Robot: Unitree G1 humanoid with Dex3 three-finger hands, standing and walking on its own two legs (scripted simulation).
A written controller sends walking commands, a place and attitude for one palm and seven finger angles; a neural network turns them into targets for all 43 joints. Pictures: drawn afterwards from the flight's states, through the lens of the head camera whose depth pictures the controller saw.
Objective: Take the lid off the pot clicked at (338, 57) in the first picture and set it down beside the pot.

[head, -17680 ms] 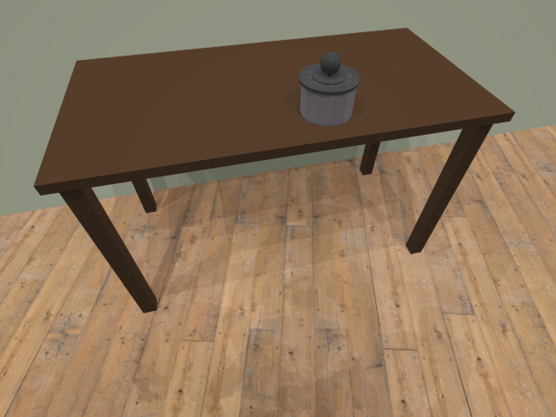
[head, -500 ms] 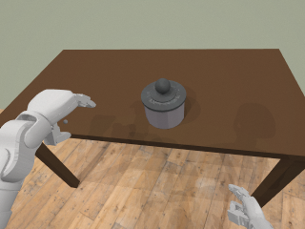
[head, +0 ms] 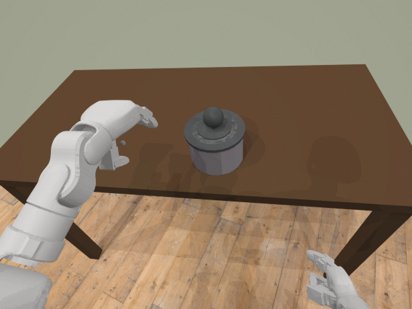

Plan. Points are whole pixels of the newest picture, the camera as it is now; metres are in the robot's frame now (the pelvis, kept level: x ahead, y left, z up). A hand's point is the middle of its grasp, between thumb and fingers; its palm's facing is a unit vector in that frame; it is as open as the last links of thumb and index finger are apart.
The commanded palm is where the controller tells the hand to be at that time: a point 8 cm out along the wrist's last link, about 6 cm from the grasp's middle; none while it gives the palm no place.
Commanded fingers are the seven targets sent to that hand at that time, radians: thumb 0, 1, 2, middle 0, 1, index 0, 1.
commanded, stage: move the open hand above the knob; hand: left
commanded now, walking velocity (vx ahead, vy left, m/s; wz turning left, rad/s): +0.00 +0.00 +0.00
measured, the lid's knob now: (213, 117) +0.53 +0.04 +0.08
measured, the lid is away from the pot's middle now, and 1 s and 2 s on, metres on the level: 0.00 0.00 0.00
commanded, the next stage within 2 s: lower the open fingers around the knob in 1.88 s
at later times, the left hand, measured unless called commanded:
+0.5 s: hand (166, 119) +0.42 +0.12 +0.17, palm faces -0.22 -0.03 -0.98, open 10.6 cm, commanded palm +0.41 +0.12 +0.23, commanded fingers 0.00 -0.35 1.41 -0.79 -0.08 -0.79 -0.08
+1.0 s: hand (198, 102) +0.47 +0.06 +0.17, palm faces -0.23 -0.03 -0.97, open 10.6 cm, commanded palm +0.47 +0.06 +0.23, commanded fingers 0.00 -0.35 1.41 -0.79 -0.08 -0.79 -0.08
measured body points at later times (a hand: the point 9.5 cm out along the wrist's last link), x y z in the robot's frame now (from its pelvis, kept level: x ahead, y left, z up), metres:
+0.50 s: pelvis +0.02 -0.01 +0.00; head +0.03 -0.06 +0.45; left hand +0.43 +0.12 +0.22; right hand +0.20 -0.24 -0.12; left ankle +0.03 +0.06 -0.74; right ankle +0.05 -0.11 -0.74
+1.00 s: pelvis +0.02 -0.02 +0.00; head +0.05 -0.06 +0.44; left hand +0.48 +0.06 +0.22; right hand +0.18 -0.25 -0.13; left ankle +0.03 +0.06 -0.74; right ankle +0.05 -0.11 -0.74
